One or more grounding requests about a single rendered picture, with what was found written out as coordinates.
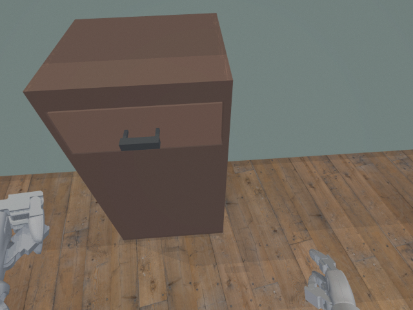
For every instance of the handle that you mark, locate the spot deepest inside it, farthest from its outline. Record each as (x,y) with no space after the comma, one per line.
(141,143)

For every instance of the cabinet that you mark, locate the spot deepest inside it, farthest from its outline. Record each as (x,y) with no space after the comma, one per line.
(135,62)

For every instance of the drawer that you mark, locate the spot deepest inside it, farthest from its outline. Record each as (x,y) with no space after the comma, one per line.
(98,130)

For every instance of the left robot hand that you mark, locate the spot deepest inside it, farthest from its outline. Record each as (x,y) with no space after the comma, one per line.
(24,214)

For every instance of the right robot hand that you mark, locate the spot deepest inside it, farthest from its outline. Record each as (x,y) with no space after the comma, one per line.
(333,287)

